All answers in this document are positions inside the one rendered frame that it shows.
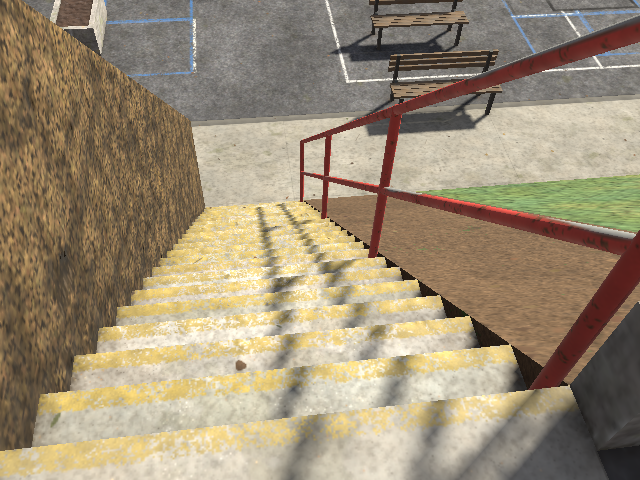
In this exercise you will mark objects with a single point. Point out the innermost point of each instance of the stairs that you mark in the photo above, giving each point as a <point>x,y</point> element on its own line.
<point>266,311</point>

